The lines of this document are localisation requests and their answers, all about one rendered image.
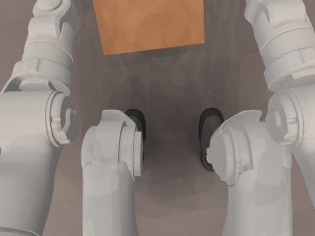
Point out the robot right forearm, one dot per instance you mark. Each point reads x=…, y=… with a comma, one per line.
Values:
x=286, y=41

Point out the robot right upper arm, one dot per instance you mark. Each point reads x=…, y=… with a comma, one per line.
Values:
x=291, y=122

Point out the right robot shin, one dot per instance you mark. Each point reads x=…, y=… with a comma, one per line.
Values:
x=243, y=116

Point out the robot shin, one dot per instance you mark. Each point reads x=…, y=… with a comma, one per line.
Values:
x=88, y=141
x=243, y=116

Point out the carton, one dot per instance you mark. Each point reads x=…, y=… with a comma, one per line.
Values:
x=126, y=26

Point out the left robot shin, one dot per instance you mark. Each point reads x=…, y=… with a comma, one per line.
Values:
x=88, y=141

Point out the robot left forearm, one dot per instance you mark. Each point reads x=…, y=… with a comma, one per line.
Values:
x=49, y=50

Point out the robot left upper arm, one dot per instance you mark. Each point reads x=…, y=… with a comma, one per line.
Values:
x=35, y=125

